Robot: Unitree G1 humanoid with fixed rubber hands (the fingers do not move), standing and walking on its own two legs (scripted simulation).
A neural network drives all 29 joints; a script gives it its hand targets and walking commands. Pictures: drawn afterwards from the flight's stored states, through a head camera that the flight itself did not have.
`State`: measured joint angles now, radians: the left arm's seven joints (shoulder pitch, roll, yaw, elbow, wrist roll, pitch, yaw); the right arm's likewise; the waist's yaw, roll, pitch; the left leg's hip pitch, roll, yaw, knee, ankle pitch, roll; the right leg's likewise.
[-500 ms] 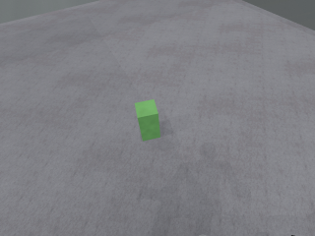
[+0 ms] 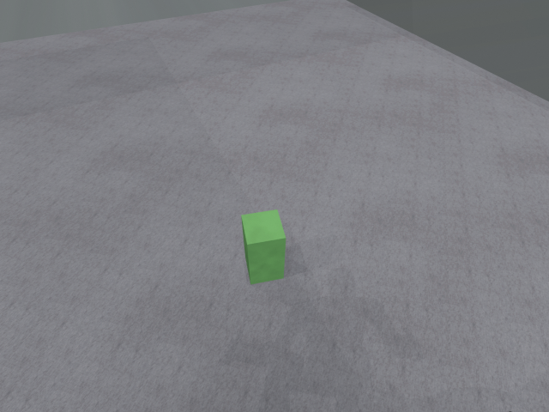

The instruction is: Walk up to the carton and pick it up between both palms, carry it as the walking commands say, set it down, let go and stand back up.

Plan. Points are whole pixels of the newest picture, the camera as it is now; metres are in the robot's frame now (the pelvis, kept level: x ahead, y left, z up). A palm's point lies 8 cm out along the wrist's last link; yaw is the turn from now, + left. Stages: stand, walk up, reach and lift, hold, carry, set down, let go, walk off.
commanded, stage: walk up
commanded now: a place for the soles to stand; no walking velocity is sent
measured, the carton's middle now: (263, 248) +0.83 +0.04 -0.62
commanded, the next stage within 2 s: none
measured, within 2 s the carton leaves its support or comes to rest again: neither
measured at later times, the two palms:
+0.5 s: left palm (118, 382) +0.21 +0.25 -0.06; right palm (533, 379) +0.19 -0.39 -0.10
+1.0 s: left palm (84, 346) +0.28 +0.34 -0.10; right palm (462, 327) +0.28 -0.31 -0.09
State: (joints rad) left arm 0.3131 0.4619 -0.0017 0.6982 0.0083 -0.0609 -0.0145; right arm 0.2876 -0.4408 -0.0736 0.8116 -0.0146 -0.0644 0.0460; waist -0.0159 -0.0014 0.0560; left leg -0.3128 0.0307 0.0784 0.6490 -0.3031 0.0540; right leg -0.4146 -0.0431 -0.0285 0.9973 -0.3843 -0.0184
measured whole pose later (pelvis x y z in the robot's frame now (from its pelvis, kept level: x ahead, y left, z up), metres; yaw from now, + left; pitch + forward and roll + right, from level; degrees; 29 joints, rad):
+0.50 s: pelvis +0.13 -0.07 +0.00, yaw +1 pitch -1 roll +3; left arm 0.34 0.46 0.00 0.70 0.01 -0.10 0.00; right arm 0.30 -0.44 -0.07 0.80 -0.01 -0.04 0.05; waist -0.01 0.00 0.08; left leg -0.39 0.02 0.05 1.02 -0.44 0.04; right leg -0.37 -0.04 -0.04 0.61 -0.22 -0.04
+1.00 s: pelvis +0.22 +0.02 -0.01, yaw +2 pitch -1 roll -3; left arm 0.37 0.45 0.00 0.70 0.01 -0.07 0.02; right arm 0.30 -0.44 -0.08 0.80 -0.01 -0.02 0.08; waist -0.02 0.03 0.08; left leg -0.39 0.03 0.05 0.73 -0.34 0.05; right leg -0.36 -0.05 -0.02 0.90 -0.41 -0.03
